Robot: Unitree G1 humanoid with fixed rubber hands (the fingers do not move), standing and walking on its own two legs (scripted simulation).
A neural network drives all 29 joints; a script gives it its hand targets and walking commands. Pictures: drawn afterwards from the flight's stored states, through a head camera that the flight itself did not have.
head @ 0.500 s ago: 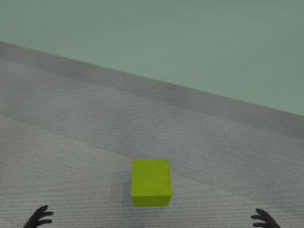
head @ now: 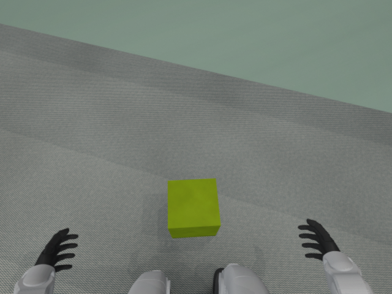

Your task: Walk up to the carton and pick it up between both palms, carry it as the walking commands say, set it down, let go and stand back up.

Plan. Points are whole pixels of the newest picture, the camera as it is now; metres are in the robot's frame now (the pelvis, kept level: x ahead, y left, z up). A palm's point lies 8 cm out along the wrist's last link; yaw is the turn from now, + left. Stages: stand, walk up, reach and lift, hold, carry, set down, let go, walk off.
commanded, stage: reach and lift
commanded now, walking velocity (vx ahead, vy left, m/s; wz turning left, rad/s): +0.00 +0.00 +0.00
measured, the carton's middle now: (192, 209) +0.42 +0.01 -0.64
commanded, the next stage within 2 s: none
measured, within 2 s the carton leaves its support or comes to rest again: neither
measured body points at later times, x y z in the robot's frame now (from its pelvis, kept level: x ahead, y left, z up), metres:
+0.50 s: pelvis -0.03 +0.02 -0.06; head +0.14 +0.01 +0.36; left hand +0.29 +0.27 -0.15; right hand +0.30 -0.25 -0.16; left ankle +0.00 +0.14 -0.73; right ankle +0.04 -0.11 -0.73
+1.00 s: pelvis -0.06 +0.01 -0.11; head +0.23 -0.01 +0.24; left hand +0.43 +0.22 -0.21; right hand +0.44 -0.19 -0.21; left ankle +0.00 +0.14 -0.73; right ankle +0.04 -0.11 -0.73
